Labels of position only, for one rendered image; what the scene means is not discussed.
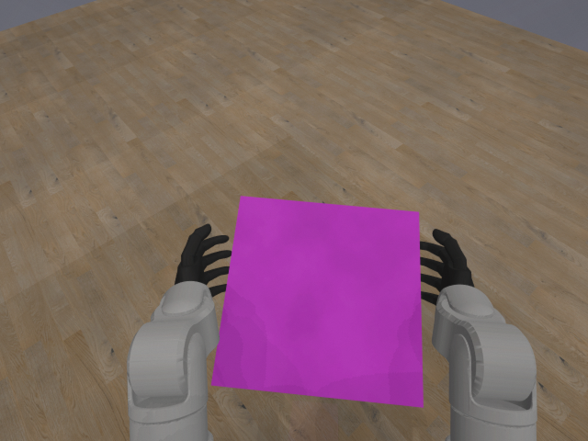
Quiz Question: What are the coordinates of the robot left forearm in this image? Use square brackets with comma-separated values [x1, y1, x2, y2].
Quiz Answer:
[127, 281, 220, 441]

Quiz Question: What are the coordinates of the left robot hand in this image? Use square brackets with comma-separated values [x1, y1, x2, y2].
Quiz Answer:
[175, 224, 232, 297]

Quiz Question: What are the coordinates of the carton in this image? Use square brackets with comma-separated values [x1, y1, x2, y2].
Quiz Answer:
[211, 196, 424, 408]

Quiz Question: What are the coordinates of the right robot hand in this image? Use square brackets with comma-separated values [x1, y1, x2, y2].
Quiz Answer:
[420, 229, 474, 305]

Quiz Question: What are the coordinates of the robot right forearm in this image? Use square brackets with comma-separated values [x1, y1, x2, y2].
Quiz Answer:
[432, 285, 537, 441]

